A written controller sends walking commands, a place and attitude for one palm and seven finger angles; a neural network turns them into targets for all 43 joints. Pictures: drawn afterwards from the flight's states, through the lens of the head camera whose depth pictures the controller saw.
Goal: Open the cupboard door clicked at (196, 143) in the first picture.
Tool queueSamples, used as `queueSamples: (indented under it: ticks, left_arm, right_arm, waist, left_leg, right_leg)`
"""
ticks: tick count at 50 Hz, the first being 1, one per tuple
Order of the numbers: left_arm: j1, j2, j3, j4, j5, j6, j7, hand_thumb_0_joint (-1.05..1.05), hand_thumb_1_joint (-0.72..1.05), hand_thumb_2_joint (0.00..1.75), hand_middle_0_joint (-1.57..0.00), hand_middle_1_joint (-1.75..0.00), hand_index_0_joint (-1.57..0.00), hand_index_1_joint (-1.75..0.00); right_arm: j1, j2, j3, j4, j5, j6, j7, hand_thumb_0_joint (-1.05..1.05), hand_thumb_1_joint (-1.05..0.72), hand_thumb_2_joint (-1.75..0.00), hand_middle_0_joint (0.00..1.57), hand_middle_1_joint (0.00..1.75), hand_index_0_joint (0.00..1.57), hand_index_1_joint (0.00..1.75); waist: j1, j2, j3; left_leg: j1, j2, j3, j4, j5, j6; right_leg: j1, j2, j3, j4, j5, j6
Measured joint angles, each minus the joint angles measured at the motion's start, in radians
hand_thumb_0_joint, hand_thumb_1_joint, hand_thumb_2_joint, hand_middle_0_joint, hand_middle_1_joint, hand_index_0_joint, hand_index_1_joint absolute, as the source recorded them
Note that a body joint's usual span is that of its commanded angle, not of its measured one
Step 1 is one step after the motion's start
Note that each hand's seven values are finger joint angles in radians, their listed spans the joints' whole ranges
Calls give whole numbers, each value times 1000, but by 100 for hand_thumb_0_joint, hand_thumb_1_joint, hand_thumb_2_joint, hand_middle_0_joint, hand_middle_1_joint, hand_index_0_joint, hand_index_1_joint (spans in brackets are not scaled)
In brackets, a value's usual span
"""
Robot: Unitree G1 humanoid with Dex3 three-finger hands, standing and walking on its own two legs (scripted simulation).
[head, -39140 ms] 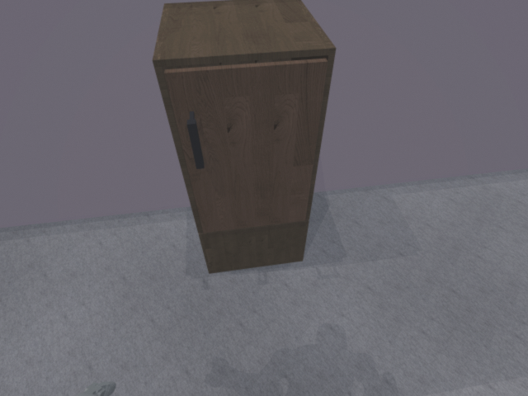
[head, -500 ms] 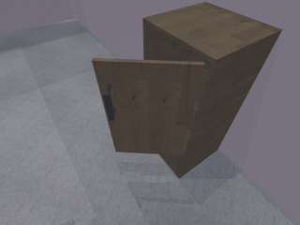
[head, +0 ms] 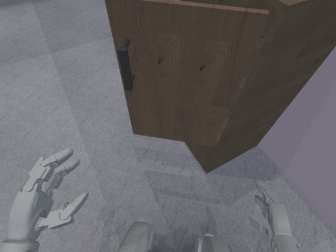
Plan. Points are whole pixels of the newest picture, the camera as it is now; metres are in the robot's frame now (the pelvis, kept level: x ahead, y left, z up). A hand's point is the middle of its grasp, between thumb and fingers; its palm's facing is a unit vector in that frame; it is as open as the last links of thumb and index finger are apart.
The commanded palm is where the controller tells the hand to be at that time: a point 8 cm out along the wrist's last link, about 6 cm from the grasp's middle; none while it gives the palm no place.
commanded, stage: raise the hand with hooked fingers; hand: left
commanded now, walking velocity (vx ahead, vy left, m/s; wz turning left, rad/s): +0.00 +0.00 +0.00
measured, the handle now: (128, 65) +0.58 +0.20 +0.08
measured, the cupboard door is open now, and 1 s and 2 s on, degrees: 52 52 52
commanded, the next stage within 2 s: move the hooked fingers beside the handle in 1.50 s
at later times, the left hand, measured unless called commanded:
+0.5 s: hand (63, 183) +0.23 +0.25 +0.05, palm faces -0.09 -0.99 -0.05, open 12.6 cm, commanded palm +0.22 +0.32 +0.07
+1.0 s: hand (39, 145) +0.29 +0.31 +0.09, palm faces -0.01 -1.00 -0.06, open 14.0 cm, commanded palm +0.26 +0.36 +0.09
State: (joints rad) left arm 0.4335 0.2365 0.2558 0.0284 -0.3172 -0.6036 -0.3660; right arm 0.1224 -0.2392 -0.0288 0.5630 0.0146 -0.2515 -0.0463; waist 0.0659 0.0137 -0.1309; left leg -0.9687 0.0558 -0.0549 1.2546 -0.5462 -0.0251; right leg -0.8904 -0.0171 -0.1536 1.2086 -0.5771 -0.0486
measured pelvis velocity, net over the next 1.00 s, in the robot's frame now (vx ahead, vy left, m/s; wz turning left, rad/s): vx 0.00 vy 0.04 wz -0.03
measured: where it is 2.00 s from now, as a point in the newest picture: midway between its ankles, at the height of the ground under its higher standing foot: outside the picture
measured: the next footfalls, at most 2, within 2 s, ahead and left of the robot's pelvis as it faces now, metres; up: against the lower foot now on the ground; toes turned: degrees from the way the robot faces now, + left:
none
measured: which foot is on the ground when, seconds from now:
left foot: down 0.00-1.00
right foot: down 0.00-1.00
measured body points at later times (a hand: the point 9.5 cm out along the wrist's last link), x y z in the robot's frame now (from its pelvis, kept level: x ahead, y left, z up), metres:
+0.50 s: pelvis -0.01 +0.03 +0.02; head +0.06 +0.05 +0.46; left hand +0.23 +0.31 +0.05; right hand +0.14 -0.24 -0.05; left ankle +0.03 +0.13 -0.63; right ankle +0.01 -0.09 -0.63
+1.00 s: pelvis +0.00 +0.04 +0.03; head +0.07 +0.07 +0.47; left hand +0.28 +0.37 +0.09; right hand +0.15 -0.20 -0.05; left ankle +0.03 +0.13 -0.63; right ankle +0.01 -0.09 -0.63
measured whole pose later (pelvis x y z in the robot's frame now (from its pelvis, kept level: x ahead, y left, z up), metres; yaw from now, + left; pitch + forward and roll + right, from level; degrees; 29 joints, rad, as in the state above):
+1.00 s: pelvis +0.00 +0.04 +0.03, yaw -2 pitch +14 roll -4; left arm 0.00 0.42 0.43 0.36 -0.35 -0.34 -0.50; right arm 0.27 -0.27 0.04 0.55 0.04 -0.21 -0.07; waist -0.01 0.02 -0.11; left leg -0.87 0.03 0.01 1.10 -0.47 0.04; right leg -0.80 -0.03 -0.09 1.03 -0.47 0.02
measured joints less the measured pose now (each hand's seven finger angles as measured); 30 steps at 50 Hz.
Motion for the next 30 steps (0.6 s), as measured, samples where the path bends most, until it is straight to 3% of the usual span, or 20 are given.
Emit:
queueSamples:
  ticks: [2,5,7,9,11,14,18,25,30]
  left_arm:
    - [-76,19,1,23,-14,31,-54,2,35,66,-23,-66,-24,-65]
    - [-167,46,2,92,-28,161,-124,1,28,63,-24,-70,-24,-70]
    - [-183,56,11,119,-35,255,-137,1,24,61,-24,-73,-25,-73]
    - [-166,54,27,112,-40,308,-115,1,19,59,-25,-76,-25,-75]
    - [-131,46,46,82,-45,309,-71,1,15,57,-25,-79,-26,-78]
    - [-93,33,74,51,-42,241,-4,1,8,54,-26,-84,-26,-83]
    - [-115,43,77,93,-22,163,11,1,-2,50,-26,-89,-27,-89]
    - [-188,86,36,152,-7,213,-71,0,-18,43,-27,-100,-28,-99]
    - [-210,104,74,116,-30,209,-36,0,-30,38,-29,-108,-29,-107]
  right_arm:
    - [1,15,25,21,8,4,-6,1,-90,-90,20,30,20,30]
    - [19,37,47,32,23,23,-12,2,-90,-90,21,30,20,30]
    - [45,47,51,27,27,39,-13,2,-90,-90,21,30,20,30]
    - [80,52,43,20,28,47,-15,2,-90,-90,21,30,20,30]
    - [117,51,27,19,25,47,-16,2,-90,-90,21,30,20,30]
    - [155,34,5,30,21,42,-15,2,-90,-90,21,30,20,30]
    - [167,-12,-1,38,22,34,-16,2,-90,-90,21,30,20,30]
    - [135,-43,16,5,31,15,-31,2,-90,-90,21,30,20,30]
    - [130,-20,32,-19,26,11,-23,2,-90,-90,21,30,20,30]
  waist:
    - [-7,19,1]
    - [-31,35,9]
    - [-52,38,13]
    - [-67,35,13]
    - [-74,27,5]
    - [-75,16,-6]
    - [-75,12,-13]
    - [-83,-3,14]
    - [-85,-10,9]
  left_leg:
    - [-23,1,-3,12,2,1]
    - [-31,3,10,2,13,5]
    - [-16,3,27,-22,24,11]
    - [9,4,45,-55,35,18]
    - [33,4,59,-84,45,23]
    - [54,-1,67,-109,54,30]
    - [35,-13,58,-95,56,40]
    - [31,-16,61,-85,59,55]
    - [73,-16,62,-117,67,59]
  right_leg:
    - [-21,1,-2,8,4,1]
    - [-36,2,11,1,19,5]
    - [-29,1,26,-18,32,12]
    - [-14,2,43,-45,48,19]
    - [4,3,56,-72,61,24]
    - [23,-1,63,-98,73,30]
    - [16,-12,54,-91,73,38]
    - [18,-14,57,-95,86,50]
    - [64,-12,58,-138,102,55]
